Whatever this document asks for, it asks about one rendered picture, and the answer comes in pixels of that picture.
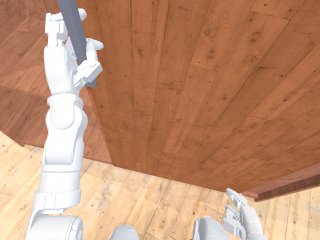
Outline left robot thigh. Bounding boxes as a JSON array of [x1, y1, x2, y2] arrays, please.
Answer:
[[109, 225, 139, 240]]

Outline robot thigh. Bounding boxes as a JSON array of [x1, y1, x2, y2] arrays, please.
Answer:
[[109, 225, 139, 240], [192, 217, 230, 240]]

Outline robot left forearm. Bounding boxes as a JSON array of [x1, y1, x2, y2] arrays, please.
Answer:
[[24, 93, 88, 240]]

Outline handle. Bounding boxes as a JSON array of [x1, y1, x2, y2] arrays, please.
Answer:
[[57, 0, 97, 88]]

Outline left robot upper arm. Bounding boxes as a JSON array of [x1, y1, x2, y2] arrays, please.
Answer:
[[27, 215, 84, 240]]

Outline robot left hand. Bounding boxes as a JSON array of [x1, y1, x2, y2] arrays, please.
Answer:
[[43, 8, 104, 97]]

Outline robot right hand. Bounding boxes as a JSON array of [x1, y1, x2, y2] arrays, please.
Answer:
[[223, 188, 263, 240]]

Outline wardrobe door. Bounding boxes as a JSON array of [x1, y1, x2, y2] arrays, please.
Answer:
[[55, 0, 320, 194], [246, 162, 320, 194]]

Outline right robot thigh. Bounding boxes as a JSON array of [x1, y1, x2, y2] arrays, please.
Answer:
[[192, 217, 230, 240]]

